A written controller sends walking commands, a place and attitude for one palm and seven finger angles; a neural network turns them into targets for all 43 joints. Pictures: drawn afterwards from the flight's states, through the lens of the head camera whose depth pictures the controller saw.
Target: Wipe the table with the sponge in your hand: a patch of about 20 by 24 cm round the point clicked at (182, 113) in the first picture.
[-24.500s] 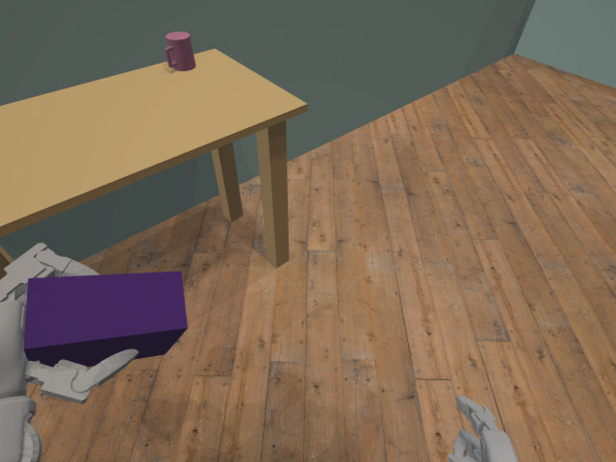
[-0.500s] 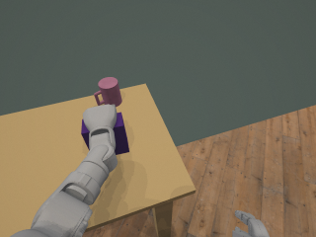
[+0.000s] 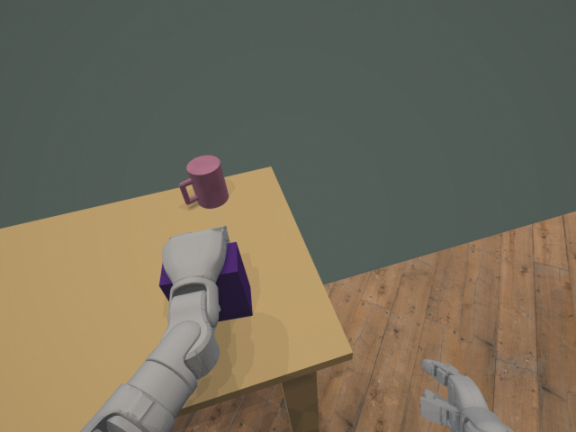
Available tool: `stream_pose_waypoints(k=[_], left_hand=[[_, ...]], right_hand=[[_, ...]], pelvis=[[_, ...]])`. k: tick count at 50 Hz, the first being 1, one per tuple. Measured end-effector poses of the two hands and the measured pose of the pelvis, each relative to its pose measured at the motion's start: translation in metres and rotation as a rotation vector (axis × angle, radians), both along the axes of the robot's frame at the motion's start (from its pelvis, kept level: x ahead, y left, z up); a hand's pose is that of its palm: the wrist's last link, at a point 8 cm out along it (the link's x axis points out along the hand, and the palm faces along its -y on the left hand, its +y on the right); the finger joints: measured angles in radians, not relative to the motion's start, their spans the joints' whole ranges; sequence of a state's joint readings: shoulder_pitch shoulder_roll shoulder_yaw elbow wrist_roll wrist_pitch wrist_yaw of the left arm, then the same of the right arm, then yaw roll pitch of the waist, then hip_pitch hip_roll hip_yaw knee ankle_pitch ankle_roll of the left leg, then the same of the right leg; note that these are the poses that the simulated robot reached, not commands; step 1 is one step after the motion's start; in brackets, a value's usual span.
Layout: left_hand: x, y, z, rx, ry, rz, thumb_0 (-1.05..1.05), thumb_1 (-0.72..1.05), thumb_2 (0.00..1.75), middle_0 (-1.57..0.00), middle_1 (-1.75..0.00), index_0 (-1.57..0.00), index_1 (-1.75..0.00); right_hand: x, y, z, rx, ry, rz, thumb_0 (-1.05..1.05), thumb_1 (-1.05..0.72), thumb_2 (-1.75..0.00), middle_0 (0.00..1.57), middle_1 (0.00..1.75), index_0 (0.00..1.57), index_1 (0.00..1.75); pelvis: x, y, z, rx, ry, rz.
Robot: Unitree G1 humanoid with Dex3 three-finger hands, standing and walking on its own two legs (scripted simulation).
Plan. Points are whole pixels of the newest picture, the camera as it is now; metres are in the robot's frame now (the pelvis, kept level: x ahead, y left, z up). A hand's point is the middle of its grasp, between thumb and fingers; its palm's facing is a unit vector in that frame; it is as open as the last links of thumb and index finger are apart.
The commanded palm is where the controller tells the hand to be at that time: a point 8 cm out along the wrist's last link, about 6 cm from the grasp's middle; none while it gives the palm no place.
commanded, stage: wipe back along the third lane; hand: left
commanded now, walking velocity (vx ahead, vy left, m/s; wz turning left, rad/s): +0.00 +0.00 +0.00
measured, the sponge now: (213, 293) +0.33 +0.17 +0.00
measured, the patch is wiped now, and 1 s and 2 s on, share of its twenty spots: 0.95 0.95 0.95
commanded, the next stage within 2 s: slide back across to the middle lane in 0.74 s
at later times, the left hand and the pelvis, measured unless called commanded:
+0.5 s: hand (210, 298) +0.29 +0.15 +0.05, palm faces +0.04 -0.06 -1.00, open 10.0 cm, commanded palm +0.24 +0.14 +0.08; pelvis -0.02 -0.01 +0.00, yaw -1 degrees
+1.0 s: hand (207, 301) +0.28 +0.16 +0.05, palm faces +0.04 -0.11 -0.99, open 10.0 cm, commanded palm +0.23 +0.16 +0.09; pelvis -0.02 -0.01 +0.00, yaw -1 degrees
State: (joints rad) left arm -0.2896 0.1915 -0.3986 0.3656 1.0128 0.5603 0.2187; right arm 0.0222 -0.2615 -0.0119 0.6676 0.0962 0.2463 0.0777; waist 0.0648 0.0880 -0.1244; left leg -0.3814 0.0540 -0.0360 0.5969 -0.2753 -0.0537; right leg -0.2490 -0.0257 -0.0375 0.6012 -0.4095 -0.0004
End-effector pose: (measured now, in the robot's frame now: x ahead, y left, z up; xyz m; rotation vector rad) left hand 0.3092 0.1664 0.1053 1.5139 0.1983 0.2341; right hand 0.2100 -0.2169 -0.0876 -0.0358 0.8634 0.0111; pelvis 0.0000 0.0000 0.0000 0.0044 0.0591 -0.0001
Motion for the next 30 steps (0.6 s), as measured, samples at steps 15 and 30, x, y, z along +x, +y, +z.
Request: stream_pose_waypoints(k=[15,30], left_hand=[[-0.025,-0.01,-0.001,-0.007,-0.003,-0.004,0.01,-0.48,1.04,-0.71,-1.35,-0.73,-1.36],[-0.047,-0.018,-0.002,-0.021,-0.016,-0.019,0.01,-0.48,1.04,-0.71,-1.36,-0.73,-1.36]], right_hand=[[-0.013,-0.003,0.003,0.011,-0.034,-0.003,0.01,-0.91,-0.9,0.2,0.29,0.2,0.29],[-0.019,-0.007,0.003,0.026,-0.056,-0.007,0.01,-0.91,-0.9,0.2,0.29,0.2,0.29]], pelvis=[[-0.016,-0.006,-0.001,0.003,-0.026,-0.005],[-0.021,-0.008,-0.002,0.006,-0.049,-0.014]])
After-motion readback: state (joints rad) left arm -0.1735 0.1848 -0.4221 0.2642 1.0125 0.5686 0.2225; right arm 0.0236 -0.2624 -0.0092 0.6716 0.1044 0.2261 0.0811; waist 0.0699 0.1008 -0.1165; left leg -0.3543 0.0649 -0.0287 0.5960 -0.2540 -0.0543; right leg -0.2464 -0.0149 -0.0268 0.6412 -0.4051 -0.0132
